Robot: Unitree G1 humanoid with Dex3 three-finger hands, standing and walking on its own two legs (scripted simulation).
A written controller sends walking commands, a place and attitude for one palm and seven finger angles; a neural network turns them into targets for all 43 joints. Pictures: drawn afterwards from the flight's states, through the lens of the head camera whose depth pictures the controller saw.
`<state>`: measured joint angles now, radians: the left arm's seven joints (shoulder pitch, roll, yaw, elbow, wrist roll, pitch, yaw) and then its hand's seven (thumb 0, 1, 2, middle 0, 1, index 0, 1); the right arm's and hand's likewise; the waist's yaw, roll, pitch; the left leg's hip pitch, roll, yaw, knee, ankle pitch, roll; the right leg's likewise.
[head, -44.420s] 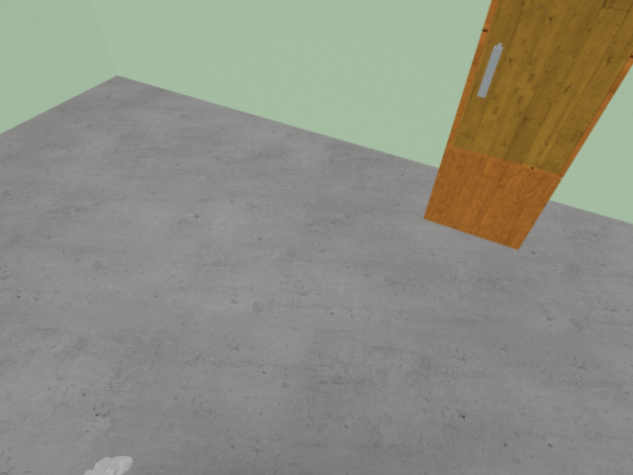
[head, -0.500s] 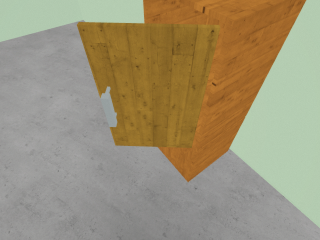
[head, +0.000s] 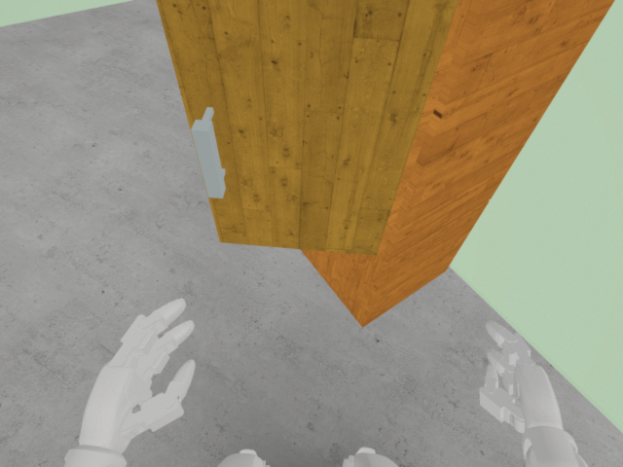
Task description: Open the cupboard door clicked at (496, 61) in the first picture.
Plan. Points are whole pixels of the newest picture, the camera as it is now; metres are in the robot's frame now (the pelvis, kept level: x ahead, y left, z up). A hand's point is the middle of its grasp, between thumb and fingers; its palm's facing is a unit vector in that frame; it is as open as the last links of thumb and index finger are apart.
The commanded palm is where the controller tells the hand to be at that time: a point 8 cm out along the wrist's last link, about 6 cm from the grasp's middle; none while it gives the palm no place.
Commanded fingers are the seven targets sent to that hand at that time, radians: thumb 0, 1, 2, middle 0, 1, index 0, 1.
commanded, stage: raise the hand with hooked fingers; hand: left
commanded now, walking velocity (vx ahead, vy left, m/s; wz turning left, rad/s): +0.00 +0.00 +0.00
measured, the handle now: (213, 153) +0.59 +0.21 +0.03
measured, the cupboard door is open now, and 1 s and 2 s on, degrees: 51 51 51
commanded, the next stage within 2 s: move the hooked fingers beside the handle in 1.72 s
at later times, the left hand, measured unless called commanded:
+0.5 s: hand (111, 372) +0.21 +0.25 +0.02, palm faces +0.04 -1.00 -0.05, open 11.3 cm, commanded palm +0.19 +0.30 +0.02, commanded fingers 0.00 -0.15 0.45 -0.28 -0.98 -0.28 -0.98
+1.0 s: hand (74, 337) +0.25 +0.30 +0.03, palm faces +0.00 -1.00 -0.06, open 13.8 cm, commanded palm +0.23 +0.35 +0.04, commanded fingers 0.00 -0.50 0.30 -0.30 -1.20 -0.30 -1.20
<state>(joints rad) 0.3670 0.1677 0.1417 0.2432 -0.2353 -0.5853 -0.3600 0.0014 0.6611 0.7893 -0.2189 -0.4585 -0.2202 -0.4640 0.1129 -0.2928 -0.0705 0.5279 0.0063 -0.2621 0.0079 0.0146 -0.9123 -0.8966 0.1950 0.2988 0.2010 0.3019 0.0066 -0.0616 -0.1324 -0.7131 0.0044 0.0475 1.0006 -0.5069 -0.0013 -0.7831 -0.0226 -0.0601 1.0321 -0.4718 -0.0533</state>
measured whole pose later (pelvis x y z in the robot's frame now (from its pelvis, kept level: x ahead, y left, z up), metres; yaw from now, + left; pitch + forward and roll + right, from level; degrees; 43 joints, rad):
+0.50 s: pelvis -0.03 +0.02 -0.02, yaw +0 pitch +15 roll -2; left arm 0.27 0.28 0.29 0.11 -0.32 -0.33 -0.31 0.00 0.08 0.54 -0.26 -0.83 -0.26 -0.84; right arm 0.31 -0.22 0.02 0.56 0.02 -0.22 -0.05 0.02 -0.91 -0.90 0.20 0.30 0.21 0.30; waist -0.03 0.02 -0.12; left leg -0.87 0.02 0.02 1.12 -0.51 0.03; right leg -0.89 -0.02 -0.09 1.06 -0.43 -0.03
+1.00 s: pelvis -0.01 +0.04 -0.01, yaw +1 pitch +15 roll -3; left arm 0.10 0.38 0.34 0.27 -0.32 -0.31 -0.45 -0.01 -0.45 0.32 -0.30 -1.17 -0.30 -1.17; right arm 0.24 -0.26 0.06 0.51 0.03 -0.23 -0.05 0.02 -0.91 -0.90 0.20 0.30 0.21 0.30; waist 0.00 0.02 -0.12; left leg -0.83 0.00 0.00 1.09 -0.52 0.05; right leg -0.82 -0.03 -0.11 1.01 -0.43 0.00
